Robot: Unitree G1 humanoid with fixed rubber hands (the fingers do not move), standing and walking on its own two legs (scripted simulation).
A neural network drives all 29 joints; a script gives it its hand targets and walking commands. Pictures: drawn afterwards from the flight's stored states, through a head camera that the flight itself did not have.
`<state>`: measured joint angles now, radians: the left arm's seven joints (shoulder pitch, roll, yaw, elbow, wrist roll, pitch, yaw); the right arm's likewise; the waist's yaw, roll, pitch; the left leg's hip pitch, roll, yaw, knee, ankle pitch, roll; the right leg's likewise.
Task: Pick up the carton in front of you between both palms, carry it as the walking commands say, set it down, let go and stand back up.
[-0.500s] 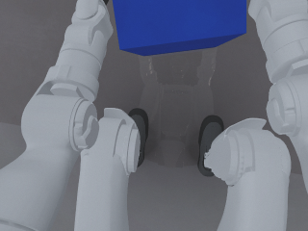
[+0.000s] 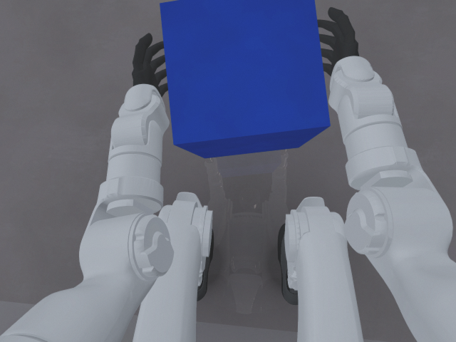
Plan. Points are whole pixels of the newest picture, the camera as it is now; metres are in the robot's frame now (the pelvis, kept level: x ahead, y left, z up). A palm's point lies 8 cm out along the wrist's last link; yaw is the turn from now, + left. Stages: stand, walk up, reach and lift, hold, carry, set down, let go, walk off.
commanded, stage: reach and lift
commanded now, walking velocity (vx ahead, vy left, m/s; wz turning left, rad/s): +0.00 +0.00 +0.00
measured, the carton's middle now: (244, 91) +0.52 +0.01 -0.14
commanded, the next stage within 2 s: none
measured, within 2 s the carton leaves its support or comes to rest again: neither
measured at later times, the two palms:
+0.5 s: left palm (95, 63) +0.46 +0.16 +0.07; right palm (388, 37) +0.49 -0.14 +0.07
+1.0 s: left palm out of the picture +0.42 +0.16 +0.23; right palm out of the picture +0.44 -0.14 +0.23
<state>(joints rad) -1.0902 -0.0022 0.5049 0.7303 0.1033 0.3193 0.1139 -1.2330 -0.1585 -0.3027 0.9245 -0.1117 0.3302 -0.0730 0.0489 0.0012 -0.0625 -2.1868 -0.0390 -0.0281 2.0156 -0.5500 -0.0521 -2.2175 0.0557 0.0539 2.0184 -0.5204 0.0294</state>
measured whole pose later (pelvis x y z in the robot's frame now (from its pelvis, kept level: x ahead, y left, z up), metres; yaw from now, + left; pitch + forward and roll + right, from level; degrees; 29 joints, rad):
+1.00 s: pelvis +0.07 +0.00 +0.26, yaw +0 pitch +25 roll +0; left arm -0.50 -0.13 0.38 0.54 0.21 0.36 0.03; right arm -0.54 0.10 -0.35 0.60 -0.21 0.36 -0.05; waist 0.03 -0.01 -0.22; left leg -1.12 -0.03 -0.06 1.13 -0.44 -0.02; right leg -1.13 0.04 0.05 1.13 -0.43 0.01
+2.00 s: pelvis +0.09 +0.00 +0.36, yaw +0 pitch -4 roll +0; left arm -0.33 -0.17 0.30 0.36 0.31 0.62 -0.03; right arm -0.33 0.17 -0.31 0.36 -0.31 0.62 0.01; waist 0.00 0.00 0.03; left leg -0.15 -0.02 -0.06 0.44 -0.21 -0.01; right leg -0.16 0.02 0.07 0.44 -0.21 0.01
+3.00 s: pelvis +0.09 +0.00 +0.36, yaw +0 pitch -8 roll +0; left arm -0.30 -0.16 0.24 0.24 0.28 0.75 -0.02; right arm -0.30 0.16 -0.25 0.25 -0.28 0.75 0.00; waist 0.00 0.00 0.04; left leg -0.06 -0.01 -0.07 0.40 -0.19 -0.01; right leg -0.07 0.01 0.06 0.40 -0.19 0.01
